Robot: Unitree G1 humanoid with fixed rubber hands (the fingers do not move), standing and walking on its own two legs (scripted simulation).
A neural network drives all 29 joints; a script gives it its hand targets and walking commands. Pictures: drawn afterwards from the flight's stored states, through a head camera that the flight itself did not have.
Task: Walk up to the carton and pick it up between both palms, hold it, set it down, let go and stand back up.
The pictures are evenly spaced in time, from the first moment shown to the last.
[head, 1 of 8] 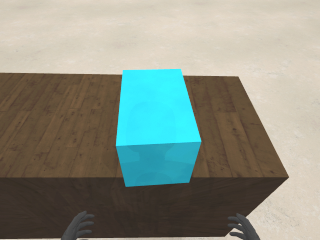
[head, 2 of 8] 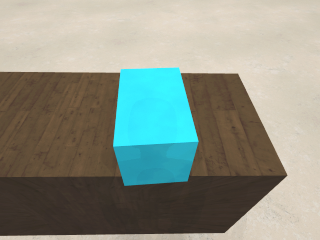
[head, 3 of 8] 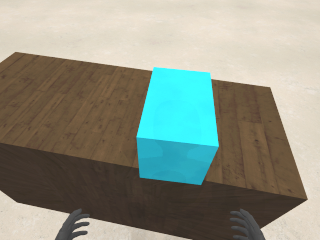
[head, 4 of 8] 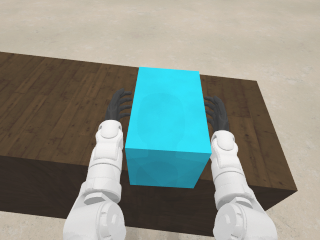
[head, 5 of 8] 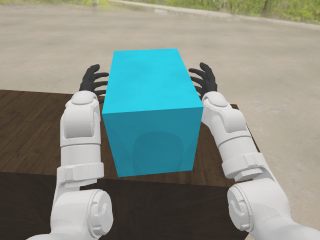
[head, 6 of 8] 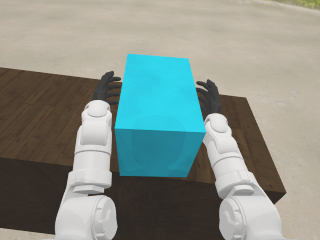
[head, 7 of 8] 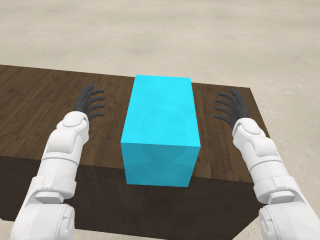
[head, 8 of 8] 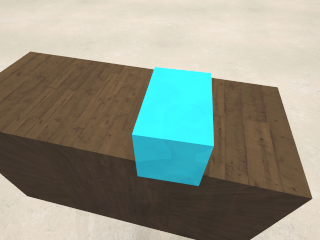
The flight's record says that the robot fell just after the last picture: no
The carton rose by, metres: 0.18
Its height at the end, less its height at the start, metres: +0.00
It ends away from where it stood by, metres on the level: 0.02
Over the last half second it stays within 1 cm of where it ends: yes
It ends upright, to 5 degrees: yes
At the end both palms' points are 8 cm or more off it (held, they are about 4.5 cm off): yes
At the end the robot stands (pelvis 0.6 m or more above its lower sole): yes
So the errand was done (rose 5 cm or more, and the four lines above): yes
